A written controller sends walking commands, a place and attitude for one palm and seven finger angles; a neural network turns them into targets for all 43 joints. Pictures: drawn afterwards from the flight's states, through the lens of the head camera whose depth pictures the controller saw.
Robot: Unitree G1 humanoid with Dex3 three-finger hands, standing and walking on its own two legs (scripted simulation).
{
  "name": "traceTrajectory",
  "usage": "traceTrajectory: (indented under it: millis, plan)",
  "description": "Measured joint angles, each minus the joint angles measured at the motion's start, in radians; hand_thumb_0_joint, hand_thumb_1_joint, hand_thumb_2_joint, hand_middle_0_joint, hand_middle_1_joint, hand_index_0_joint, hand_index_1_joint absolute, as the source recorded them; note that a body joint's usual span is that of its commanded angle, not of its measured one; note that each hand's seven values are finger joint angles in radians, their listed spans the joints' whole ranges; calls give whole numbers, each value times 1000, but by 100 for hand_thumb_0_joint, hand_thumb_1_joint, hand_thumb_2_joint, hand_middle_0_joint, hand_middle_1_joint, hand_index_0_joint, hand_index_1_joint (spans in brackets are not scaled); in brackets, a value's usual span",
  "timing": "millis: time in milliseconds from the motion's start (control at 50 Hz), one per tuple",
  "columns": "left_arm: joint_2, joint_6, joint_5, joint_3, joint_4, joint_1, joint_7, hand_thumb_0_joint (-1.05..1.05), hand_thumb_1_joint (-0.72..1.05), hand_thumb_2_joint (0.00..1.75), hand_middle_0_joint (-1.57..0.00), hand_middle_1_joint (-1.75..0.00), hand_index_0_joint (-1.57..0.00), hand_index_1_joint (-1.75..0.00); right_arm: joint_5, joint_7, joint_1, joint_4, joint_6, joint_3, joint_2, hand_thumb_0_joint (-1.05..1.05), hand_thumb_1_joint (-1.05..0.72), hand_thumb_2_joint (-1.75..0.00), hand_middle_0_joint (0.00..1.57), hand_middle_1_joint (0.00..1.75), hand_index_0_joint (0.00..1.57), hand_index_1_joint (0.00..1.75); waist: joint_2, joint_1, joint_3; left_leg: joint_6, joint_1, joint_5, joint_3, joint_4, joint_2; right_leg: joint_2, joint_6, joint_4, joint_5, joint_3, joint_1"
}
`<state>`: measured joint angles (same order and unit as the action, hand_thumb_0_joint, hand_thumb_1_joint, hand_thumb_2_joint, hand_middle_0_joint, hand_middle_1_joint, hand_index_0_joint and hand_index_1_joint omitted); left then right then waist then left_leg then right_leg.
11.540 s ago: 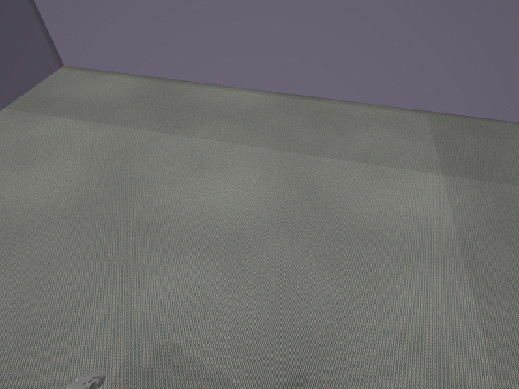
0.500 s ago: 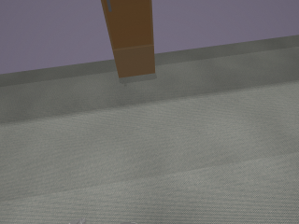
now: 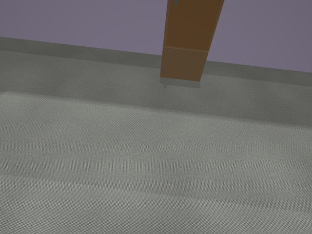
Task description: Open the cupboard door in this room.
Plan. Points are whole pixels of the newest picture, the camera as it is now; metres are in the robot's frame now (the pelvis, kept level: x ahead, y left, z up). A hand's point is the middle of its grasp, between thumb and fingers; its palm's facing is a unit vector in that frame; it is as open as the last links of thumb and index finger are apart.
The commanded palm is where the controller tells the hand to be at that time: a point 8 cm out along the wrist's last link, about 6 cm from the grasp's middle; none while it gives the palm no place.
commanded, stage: turn or walk to find it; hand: left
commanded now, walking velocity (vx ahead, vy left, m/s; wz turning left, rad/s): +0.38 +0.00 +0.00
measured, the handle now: out of the picture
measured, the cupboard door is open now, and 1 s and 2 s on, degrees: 0 0 0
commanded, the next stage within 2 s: stand and wait in 0.70 s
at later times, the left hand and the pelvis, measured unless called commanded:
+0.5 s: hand (120, 162) +0.36 +0.17 -0.15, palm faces -0.08 -0.98 -0.19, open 7.4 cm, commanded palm none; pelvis +0.20 +0.00 +0.00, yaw -1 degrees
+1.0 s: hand (121, 169) +0.34 +0.16 -0.17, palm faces +0.12 -0.98 -0.15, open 7.3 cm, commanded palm none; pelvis +0.39 +0.00 +0.01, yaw +1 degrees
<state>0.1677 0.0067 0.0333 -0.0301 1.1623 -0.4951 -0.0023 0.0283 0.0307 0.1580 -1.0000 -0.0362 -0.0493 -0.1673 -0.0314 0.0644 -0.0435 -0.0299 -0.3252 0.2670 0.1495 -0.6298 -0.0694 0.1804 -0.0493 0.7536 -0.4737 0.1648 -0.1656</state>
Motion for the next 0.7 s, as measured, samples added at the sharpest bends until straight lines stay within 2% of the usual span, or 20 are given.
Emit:
traceTrajectory:
  millis: [20,60,120,180,260,340,400,460,500,520,540,560,600,620,660,700]
  plan:
    - [0,-11,-1,1,6,11,1,1,91,90,-20,-30,-20,-30,-1,-7,0,1,-9,4,10,1,-91,-90,19,30,20,30,0,-4,-1,-7,18,22,9,2,2,-14,11,127,-8,-35,-59]
    - [2,-18,-1,-2,7,45,6,1,91,90,-20,-30,-20,-30,-13,-27,15,4,-24,-4,24,0,-92,-90,20,30,20,30,1,-18,2,-14,70,29,21,54,12,-31,24,296,50,-62,-166]
    - [11,-9,4,-12,-22,113,11,2,91,90,-20,-30,-20,-30,-15,-46,47,-3,-42,-13,12,-3,-96,-90,20,30,20,30,-4,-39,11,-24,151,0,29,164,40,-35,21,369,166,-68,-287]
    - [21,-2,5,-21,-68,187,13,1,91,90,-20,-30,-20,-30,-14,-48,100,-37,-42,-5,6,-3,-95,-90,20,30,20,30,-10,-44,23,-31,221,-14,29,251,65,-40,9,377,252,-76,-377]
    - [26,-3,2,-29,-119,277,16,1,91,90,-20,-30,-20,-30,-16,-50,181,-88,-36,5,19,-1,-94,-90,20,30,20,30,-16,-52,32,-32,297,-1,25,315,91,-43,-4,356,320,-90,-455]
    - [22,-8,-1,-28,-147,348,22,1,91,90,-20,-30,-20,-30,-13,-54,254,-127,-34,11,40,0,-92,-90,20,30,20,30,-5,-77,25,-22,367,34,25,349,100,-45,-1,246,350,-78,-472]
    - [16,-10,-5,-22,-161,394,25,1,91,90,-20,-30,-20,-30,-7,-56,300,-144,-36,15,53,0,-92,-90,20,30,20,30,11,-107,6,-8,416,69,24,361,96,-57,15,107,348,-62,-447]
    - [8,-5,-8,-17,-177,436,27,1,91,90,-20,-30,-20,-30,-3,-55,337,-165,-32,18,61,0,-91,-90,20,30,20,30,30,-134,-17,13,457,118,23,352,82,-83,47,-26,321,-46,-398]
    - [1,11,-8,-10,-191,450,28,1,91,90,-20,-30,-20,-30,-4,-53,358,-184,-25,18,63,1,-91,-90,20,30,20,30,48,-140,-30,30,466,173,20,293,58,-114,73,-107,300,-29,-338]
    - [0,27,-6,-7,-198,449,29,1,91,90,-20,-30,-20,-30,-6,-50,371,-196,-20,18,67,1,-91,-90,20,30,20,30,49,-136,-32,34,450,207,18,212,45,-126,86,-155,314,-19,-290]
    - [0,47,-2,-6,-202,446,26,1,91,90,-20,-30,-20,-30,-11,-45,374,-207,-13,17,71,1,-91,-90,20,30,20,30,45,-126,-35,31,399,231,13,66,31,-129,121,-159,357,-13,-274]
    - [-3,62,-3,-5,-202,441,22,1,91,90,-20,-30,-20,-30,-15,-41,363,-212,-3,16,70,1,-91,-90,20,30,20,30,47,-120,-43,25,318,241,-22,-136,23,-132,138,-123,337,-7,-273]
    - [-13,69,-13,-2,-191,416,18,1,91,90,-20,-30,-20,-30,-20,-37,329,-201,12,9,59,1,-91,-90,20,30,20,30,55,-117,-52,7,155,203,-93,-477,25,-139,141,-107,275,4,-237]
    - [-18,67,-16,-1,-180,397,15,1,91,90,-20,-30,-20,-30,-18,-35,307,-191,18,5,49,1,-91,-90,20,30,20,30,60,-114,-49,3,83,156,-108,-574,18,-145,137,-126,260,8,-210]
    - [-27,62,-19,-4,-151,354,5,0,91,90,-20,-30,-20,-30,-9,-34,255,-161,26,-3,29,1,-91,-90,20,30,20,30,66,-110,-38,7,-42,69,-121,-643,-7,-156,127,-187,265,12,-158]
    - [-15,68,-24,-29,-134,316,-15,-1,95,90,-21,-30,-21,-30,-2,-34,208,-126,26,-8,14,1,-91,-90,20,30,20,30,70,-103,-23,20,-138,13,-133,-616,-35,-169,128,-247,273,18,-111]
